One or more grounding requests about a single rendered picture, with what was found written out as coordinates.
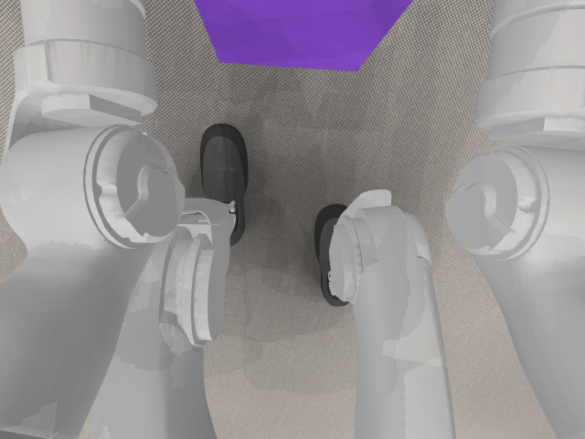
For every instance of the robot right thigh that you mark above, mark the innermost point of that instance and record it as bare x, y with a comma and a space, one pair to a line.
403, 389

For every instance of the right robot foot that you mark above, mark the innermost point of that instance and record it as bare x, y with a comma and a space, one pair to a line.
323, 232

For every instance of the left robot upper arm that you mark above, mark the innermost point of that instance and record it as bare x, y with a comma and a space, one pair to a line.
90, 204

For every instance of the carton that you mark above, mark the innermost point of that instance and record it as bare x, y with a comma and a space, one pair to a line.
312, 34

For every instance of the left robot forearm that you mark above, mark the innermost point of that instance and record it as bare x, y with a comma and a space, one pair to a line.
83, 65

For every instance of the right robot forearm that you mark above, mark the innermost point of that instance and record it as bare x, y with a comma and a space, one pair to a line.
535, 88

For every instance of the right robot upper arm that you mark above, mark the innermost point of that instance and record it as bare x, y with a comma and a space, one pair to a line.
520, 211

